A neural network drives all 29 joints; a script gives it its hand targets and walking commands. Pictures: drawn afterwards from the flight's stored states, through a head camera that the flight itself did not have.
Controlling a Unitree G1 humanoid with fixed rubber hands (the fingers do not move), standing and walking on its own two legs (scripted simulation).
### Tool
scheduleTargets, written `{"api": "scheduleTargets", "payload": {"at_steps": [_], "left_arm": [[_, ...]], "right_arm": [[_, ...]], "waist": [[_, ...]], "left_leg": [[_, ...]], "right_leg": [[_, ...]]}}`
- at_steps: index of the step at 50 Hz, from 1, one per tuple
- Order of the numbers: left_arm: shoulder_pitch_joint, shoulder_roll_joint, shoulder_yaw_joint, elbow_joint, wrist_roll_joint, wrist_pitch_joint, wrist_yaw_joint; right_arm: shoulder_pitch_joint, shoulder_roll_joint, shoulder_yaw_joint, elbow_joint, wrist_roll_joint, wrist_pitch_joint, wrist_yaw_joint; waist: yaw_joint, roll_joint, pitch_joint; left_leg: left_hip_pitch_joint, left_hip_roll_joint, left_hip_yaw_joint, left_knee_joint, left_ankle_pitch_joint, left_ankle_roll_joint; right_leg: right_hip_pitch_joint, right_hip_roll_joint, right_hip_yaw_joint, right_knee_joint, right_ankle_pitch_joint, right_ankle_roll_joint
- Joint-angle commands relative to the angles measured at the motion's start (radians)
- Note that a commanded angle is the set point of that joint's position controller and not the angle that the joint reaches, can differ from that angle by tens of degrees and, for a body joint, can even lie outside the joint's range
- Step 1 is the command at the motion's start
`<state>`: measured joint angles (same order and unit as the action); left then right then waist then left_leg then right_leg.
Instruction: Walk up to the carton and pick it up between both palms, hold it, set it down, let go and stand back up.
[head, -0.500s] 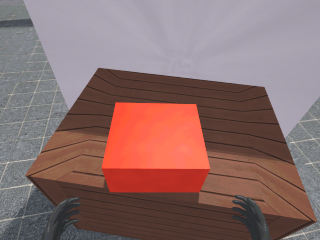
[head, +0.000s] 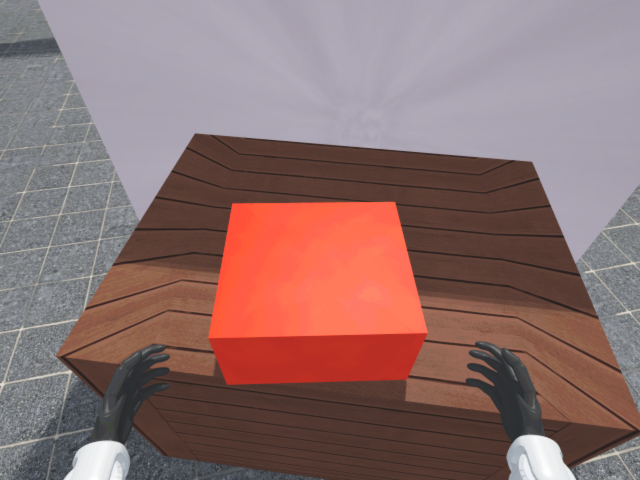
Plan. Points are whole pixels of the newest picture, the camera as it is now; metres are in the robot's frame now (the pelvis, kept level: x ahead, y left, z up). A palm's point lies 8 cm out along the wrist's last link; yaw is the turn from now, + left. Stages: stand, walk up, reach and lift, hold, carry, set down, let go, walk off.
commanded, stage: reach and lift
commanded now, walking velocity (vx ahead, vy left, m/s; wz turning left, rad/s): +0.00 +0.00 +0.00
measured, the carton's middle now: (315, 287) +0.43 +0.02 -0.06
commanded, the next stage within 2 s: none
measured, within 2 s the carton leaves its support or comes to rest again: neither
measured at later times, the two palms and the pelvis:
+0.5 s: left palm (134, 330) +0.29 +0.25 +0.03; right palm (512, 337) +0.29 -0.23 +0.03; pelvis +0.01 +0.00 +0.01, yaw -1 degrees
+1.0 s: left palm (141, 252) +0.37 +0.25 +0.09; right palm (513, 270) +0.36 -0.24 +0.08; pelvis +0.00 -0.01 +0.01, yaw -1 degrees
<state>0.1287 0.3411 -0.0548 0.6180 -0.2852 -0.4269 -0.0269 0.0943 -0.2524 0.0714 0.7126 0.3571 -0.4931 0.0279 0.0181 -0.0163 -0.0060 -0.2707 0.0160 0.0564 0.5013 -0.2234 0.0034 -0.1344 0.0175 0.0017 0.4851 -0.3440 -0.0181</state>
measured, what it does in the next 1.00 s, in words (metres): stands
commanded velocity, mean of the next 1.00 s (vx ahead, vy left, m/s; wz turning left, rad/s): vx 0.00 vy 0.00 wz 0.00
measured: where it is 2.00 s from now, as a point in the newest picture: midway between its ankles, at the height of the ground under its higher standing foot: outside the picture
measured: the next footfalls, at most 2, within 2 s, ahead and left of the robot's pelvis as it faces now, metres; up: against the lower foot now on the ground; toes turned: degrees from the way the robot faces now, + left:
none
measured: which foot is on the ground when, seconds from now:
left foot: down 0.00-1.00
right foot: down 0.00-1.00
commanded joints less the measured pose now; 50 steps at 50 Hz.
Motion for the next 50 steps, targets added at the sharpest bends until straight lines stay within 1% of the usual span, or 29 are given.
{"api": "scheduleTargets", "payload": {"at_steps": [1,2,3,5,6,7,9,10,14,16,18,19,21,23,25,27,28,29,30,33,37,39,41,43,44,45,48,49,50], "left_arm": [[-0.164,0.140,0.080,-0.162,-0.001,0.019,0.000],[-0.199,0.135,0.076,-0.157,-0.006,0.037,0.000],[-0.171,0.136,0.095,-0.175,-0.001,0.039,0.000],[-0.271,0.126,0.073,-0.137,-0.019,0.065,-0.006],[-0.286,0.137,0.073,-0.123,-0.024,0.077,-0.010],[-0.326,0.131,0.064,-0.124,-0.029,0.092,-0.010],[-0.286,0.121,0.082,-0.137,-0.007,0.112,-0.011],[-0.341,0.132,0.093,-0.174,0.000,0.126,-0.012],[-0.402,0.145,0.103,-0.184,0.015,0.152,-0.006],[-0.407,0.140,0.119,-0.164,0.022,0.170,-0.009],[-0.481,0.144,0.132,-0.174,0.028,0.192,-0.012],[-0.424,0.132,0.139,-0.136,0.036,0.212,-0.019],[-0.535,0.141,0.135,-0.148,0.020,0.235,-0.025],[-0.547,0.145,0.149,-0.130,0.031,0.256,-0.025],[-0.612,0.153,0.143,-0.164,0.018,0.271,-0.022],[-0.604,0.160,0.168,-0.174,0.024,0.293,-0.027],[-0.631,0.166,0.168,-0.174,0.028,0.305,-0.025],[-0.634,0.168,0.173,-0.160,0.033,0.322,-0.032],[-0.699,0.164,0.171,-0.119,0.023,0.337,-0.035],[-0.769,0.176,0.176,-0.152,0.029,0.367,-0.032],[-0.815,0.196,0.202,-0.080,0.042,0.401,-0.044],[-0.805,0.184,0.205,-0.074,0.050,0.411,-0.046],[-0.843,0.186,0.200,-0.088,0.052,0.425,-0.049],[-0.945,0.215,0.202,-0.036,0.059,0.432,-0.045],[-0.991,0.217,0.185,-0.045,0.043,0.430,-0.039],[-0.978,0.200,0.172,0.012,0.029,0.428,-0.037],[-1.102,0.220,0.132,0.018,0.008,0.400,-0.017],[-1.087,0.215,0.126,0.083,-0.001,0.394,-0.016],[-1.132,0.224,0.116,0.109,0.000,0.391,-0.015]], "right_arm": [[-0.179,-0.169,-0.021,-0.149,0.043,0.002,-0.010],[-0.224,-0.188,-0.032,-0.168,0.033,0.018,-0.009],[-0.185,-0.177,-0.017,-0.197,0.040,0.021,-0.009],[-0.268,-0.177,-0.035,-0.175,0.029,0.067,-0.010],[-0.275,-0.171,-0.035,-0.180,0.020,0.086,-0.009],[-0.293,-0.169,-0.041,-0.175,0.021,0.110,-0.011],[-0.250,-0.172,-0.029,-0.174,0.028,0.132,-0.015],[-0.298,-0.198,-0.043,-0.210,0.025,0.141,-0.022],[-0.349,-0.193,-0.028,-0.205,0.042,0.170,-0.029],[-0.362,-0.197,-0.031,-0.197,0.042,0.181,-0.037],[-0.430,-0.206,-0.042,-0.208,0.036,0.195,-0.043],[-0.386,-0.193,-0.016,-0.181,0.035,0.202,-0.043],[-0.486,-0.214,-0.033,-0.210,0.032,0.220,-0.051],[-0.502,-0.209,-0.034,-0.205,0.024,0.235,-0.059],[-0.555,-0.220,-0.038,-0.232,0.039,0.245,-0.063],[-0.558,-0.224,-0.020,-0.262,0.047,0.250,-0.068],[-0.578,-0.234,-0.021,-0.258,0.048,0.259,-0.074],[-0.559,-0.224,-0.014,-0.215,0.051,0.273,-0.074],[-0.633,-0.229,-0.014,-0.193,0.047,0.290,-0.080],[-0.676,-0.238,-0.010,-0.179,0.066,0.327,-0.077],[-0.747,-0.245,0.006,-0.147,0.069,0.352,-0.084],[-0.753,-0.257,0.022,-0.121,0.087,0.353,-0.085],[-0.778,-0.263,0.023,-0.133,0.093,0.354,-0.090],[-0.861,-0.276,0.001,-0.078,0.086,0.371,-0.087],[-0.913,-0.272,0.006,-0.103,0.093,0.375,-0.085],[-0.916,-0.270,0.011,-0.062,0.082,0.386,-0.080],[-1.015,-0.296,-0.020,-0.033,0.086,0.391,-0.062],[-1.019,-0.278,0.002,-0.003,0.094,0.395,-0.055],[-1.057,-0.295,-0.005,-0.001,0.090,0.397,-0.052]], "waist": [[0.011,0.031,-0.158],[0.004,0.019,-0.158],[0.017,0.026,-0.149],[-0.002,0.010,-0.122],[0.003,-0.010,-0.116],[-0.009,0.001,-0.122],[0.000,0.027,-0.136],[0.001,0.030,-0.182],[0.011,0.058,-0.220],[0.005,0.028,-0.228],[0.014,0.030,-0.256],[0.009,0.003,-0.230],[0.000,0.003,-0.269],[0.006,-0.013,-0.265],[0.003,0.021,-0.301],[0.017,-0.005,-0.344],[0.013,0.019,-0.347],[-0.003,-0.002,-0.319],[0.000,0.001,-0.299],[0.006,0.044,-0.338],[-0.002,-0.008,-0.379],[0.011,0.020,-0.401],[-0.002,0.021,-0.421],[-0.002,0.028,-0.389],[0.000,0.030,-0.404],[-0.008,-0.005,-0.360],[-0.010,0.046,-0.475],[-0.002,0.018,-0.451],[0.001,0.028,-0.484]], "left_leg": [[0.334,-0.014,-0.050,-0.014,0.364,-0.058],[0.333,-0.011,-0.053,-0.025,0.332,-0.056],[0.328,-0.013,-0.051,-0.033,0.321,-0.051],[0.287,-0.011,-0.049,-0.054,0.268,-0.035],[0.279,-0.013,-0.045,-0.063,0.221,-0.029],[0.288,-0.006,-0.049,-0.069,0.233,-0.030],[0.318,-0.011,-0.052,-0.072,0.275,-0.033],[0.343,-0.010,-0.048,-0.068,0.307,-0.040],[0.375,-0.007,-0.053,-0.068,0.332,-0.041],[0.378,-0.010,-0.055,-0.069,0.355,-0.033],[0.365,-0.009,-0.048,-0.071,0.380,-0.030],[0.364,-0.014,-0.045,-0.069,0.392,-0.023],[0.361,-0.010,-0.044,-0.073,0.361,-0.026],[0.353,-0.014,-0.033,-0.070,0.365,-0.018],[0.369,-0.015,-0.034,-0.066,0.395,-0.025],[0.376,-0.018,-0.032,-0.056,0.436,-0.023],[0.384,-0.020,-0.029,-0.058,0.448,-0.028],[0.385,-0.021,-0.029,-0.062,0.436,-0.027],[0.361,-0.018,-0.030,-0.064,0.409,-0.026],[0.371,-0.012,-0.026,-0.068,0.414,-0.023],[0.353,-0.018,-0.026,-0.066,0.425,-0.009],[0.377,-0.017,-0.021,-0.059,0.480,-0.016],[0.396,-0.014,-0.025,-0.047,0.498,-0.020],[0.367,-0.009,-0.021,-0.060,0.417,-0.016],[0.348,-0.009,-0.019,-0.062,0.388,-0.010],[0.319,-0.007,-0.020,-0.074,0.347,0.001],[0.348,0.006,-0.029,-0.058,0.350,-0.008],[0.330,0.010,-0.034,-0.054,0.335,0.000],[0.333,0.010,-0.033,-0.054,0.317,-0.003]], "right_leg": [[-0.196,0.007,0.020,-0.138,0.297,0.011],[-0.203,0.006,0.017,-0.146,0.257,0.008],[-0.197,0.004,0.025,-0.151,0.265,0.012],[-0.217,0.000,0.025,-0.160,0.228,0.013],[-0.219,-0.004,0.022,-0.168,0.187,0.016],[-0.226,-0.004,0.020,-0.170,0.193,0.016],[-0.215,-0.004,0.022,-0.183,0.232,0.016],[-0.199,-0.002,0.021,-0.184,0.262,0.015],[-0.202,-0.004,0.023,-0.191,0.274,0.018],[-0.193,-0.004,0.027,-0.190,0.326,0.025],[-0.184,0.001,0.024,-0.186,0.341,0.027],[-0.171,0.000,0.024,-0.187,0.373,0.033],[-0.170,0.001,0.022,-0.186,0.360,0.038],[-0.161,0.001,0.021,-0.188,0.373,0.044],[-0.177,0.004,0.020,-0.182,0.405,0.047],[-0.138,0.006,0.017,-0.176,0.468,0.050],[-0.146,0.007,0.016,-0.173,0.479,0.048],[-0.155,0.008,0.008,-0.182,0.470,0.054],[-0.168,0.002,0.015,-0.183,0.449,0.054],[-0.177,0.003,0.015,-0.185,0.437,0.050],[-0.149,0.001,0.011,-0.173,0.521,0.069],[-0.136,0.008,0.006,-0.168,0.558,0.067],[-0.140,0.012,0.003,-0.173,0.572,0.067],[-0.185,0.011,-0.004,-0.179,0.477,0.063],[-0.195,0.009,0.002,-0.185,0.449,0.064],[-0.212,0.008,-0.005,-0.185,0.418,0.064],[-0.273,0.016,-0.017,-0.175,0.371,0.055],[-0.290,0.012,-0.014,-0.180,0.357,0.056],[-0.296,0.011,-0.015,-0.180,0.337,0.056]]}}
